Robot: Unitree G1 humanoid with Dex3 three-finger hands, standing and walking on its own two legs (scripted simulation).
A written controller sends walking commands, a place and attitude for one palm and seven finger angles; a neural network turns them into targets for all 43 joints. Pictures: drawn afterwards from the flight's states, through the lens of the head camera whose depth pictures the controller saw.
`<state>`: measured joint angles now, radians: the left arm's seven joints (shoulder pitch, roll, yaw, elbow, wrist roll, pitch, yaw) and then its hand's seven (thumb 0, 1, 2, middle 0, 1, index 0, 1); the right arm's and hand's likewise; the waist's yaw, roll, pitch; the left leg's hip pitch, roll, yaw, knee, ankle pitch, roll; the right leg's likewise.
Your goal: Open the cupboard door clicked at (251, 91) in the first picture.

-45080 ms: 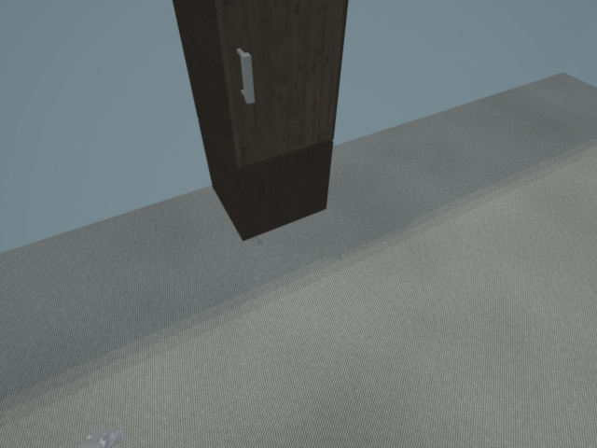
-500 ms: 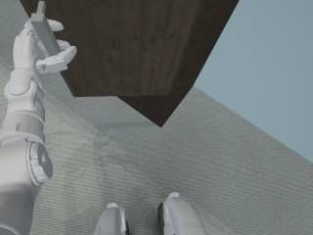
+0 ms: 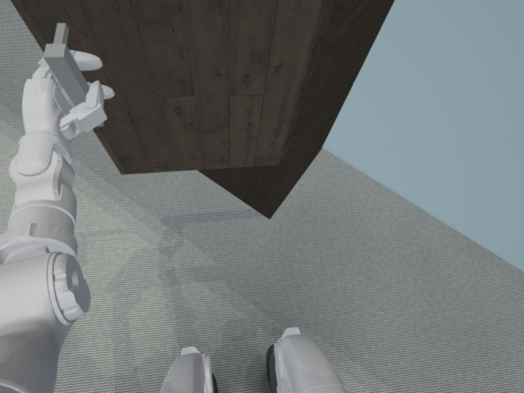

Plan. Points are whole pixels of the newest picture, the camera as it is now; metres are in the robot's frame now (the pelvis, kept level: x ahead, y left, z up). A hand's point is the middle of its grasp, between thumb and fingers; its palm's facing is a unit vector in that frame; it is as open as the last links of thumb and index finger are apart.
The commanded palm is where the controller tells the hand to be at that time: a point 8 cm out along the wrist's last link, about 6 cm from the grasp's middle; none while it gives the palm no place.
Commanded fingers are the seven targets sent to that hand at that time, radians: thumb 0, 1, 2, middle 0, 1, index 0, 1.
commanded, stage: pull the door open along its arc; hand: left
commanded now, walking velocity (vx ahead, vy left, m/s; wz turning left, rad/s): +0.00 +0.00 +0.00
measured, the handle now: (80, 79) +0.57 +0.22 +0.07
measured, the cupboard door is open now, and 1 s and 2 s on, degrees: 42 87 87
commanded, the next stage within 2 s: open thumb and fingers to let go in 0.94 s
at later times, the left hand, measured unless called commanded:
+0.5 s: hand (126, 181) +0.40 +0.14 +0.06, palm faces +0.29 -0.95 +0.05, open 5.8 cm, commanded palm +0.34 +0.19 +0.07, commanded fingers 0.00 0.90 0.90 -0.40 -1.35 -0.40 -1.35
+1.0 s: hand (213, 257) +0.29 +0.04 +0.07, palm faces +0.36 -0.93 +0.00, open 6.0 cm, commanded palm +0.24 +0.08 +0.07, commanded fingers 0.00 0.90 0.90 -0.40 -1.35 -0.40 -1.35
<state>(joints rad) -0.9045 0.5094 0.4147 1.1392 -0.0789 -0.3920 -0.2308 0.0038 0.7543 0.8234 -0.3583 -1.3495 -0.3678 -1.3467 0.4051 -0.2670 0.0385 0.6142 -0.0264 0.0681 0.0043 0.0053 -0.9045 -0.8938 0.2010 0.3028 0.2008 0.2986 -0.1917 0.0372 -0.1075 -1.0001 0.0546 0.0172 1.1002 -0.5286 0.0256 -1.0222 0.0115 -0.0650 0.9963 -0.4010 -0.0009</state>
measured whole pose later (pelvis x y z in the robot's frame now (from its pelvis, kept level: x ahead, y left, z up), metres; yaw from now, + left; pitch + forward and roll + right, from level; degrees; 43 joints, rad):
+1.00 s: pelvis +0.01 -0.04 +0.02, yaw +4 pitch +13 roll +1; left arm 0.11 -0.10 -0.22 0.19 0.09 -0.33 0.54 0.02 0.69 0.73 -0.32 -1.33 -0.37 -1.34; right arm 0.22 -0.19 -0.02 0.57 -0.08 -0.03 0.03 0.01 -0.91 -0.89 0.20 0.30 0.20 0.30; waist -0.02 0.03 -0.14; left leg -0.70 0.03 0.00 0.96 -0.49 -0.03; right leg -0.76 -0.01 -0.08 0.97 -0.44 -0.05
